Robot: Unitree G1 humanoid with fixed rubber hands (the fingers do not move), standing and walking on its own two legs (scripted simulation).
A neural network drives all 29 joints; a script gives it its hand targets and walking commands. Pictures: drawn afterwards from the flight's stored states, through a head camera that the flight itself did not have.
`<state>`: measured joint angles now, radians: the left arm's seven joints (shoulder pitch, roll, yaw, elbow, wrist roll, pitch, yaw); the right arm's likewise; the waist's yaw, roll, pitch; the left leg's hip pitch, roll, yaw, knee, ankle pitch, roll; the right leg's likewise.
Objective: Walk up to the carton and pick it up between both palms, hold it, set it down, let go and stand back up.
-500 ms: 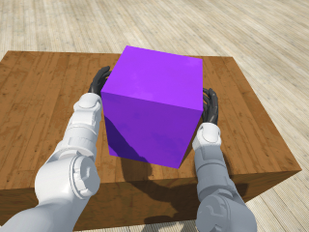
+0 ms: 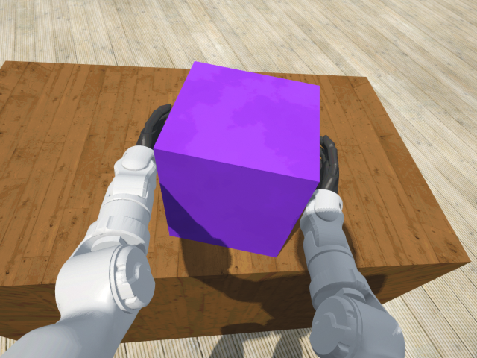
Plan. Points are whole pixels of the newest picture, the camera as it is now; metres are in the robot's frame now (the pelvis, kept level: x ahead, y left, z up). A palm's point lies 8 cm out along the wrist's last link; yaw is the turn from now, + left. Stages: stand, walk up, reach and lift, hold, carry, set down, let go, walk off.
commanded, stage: set down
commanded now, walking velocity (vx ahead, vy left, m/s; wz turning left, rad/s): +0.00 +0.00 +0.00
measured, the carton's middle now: (238, 166) +0.43 -0.04 +0.06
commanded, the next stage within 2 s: none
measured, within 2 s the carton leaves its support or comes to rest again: neither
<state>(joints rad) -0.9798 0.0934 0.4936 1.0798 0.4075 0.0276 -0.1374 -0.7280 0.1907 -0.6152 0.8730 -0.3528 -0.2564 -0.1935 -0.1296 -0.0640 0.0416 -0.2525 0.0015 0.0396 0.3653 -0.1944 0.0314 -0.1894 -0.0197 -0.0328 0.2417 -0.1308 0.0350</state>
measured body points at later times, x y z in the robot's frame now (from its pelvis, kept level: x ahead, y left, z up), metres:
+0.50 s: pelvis +0.01 +0.01 -0.01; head +0.07 +0.04 +0.43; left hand +0.51 +0.13 +0.09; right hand +0.40 -0.22 +0.07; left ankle -0.01 +0.09 -0.75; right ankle -0.01 -0.14 -0.75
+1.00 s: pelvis -0.04 +0.00 -0.01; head -0.02 +0.04 +0.43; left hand +0.47 +0.13 +0.18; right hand +0.37 -0.22 +0.17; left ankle -0.01 +0.10 -0.75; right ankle -0.01 -0.14 -0.75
